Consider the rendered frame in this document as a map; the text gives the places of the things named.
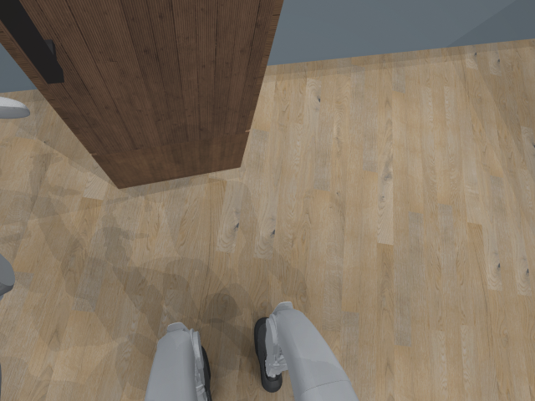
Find handle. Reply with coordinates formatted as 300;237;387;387
0;0;64;84

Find left robot hand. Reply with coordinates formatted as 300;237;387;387
0;97;30;119

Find robot right shin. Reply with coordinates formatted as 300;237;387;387
265;302;293;377

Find cupboard door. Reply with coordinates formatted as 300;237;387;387
0;0;276;155

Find robot right foot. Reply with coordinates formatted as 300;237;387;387
254;317;283;393

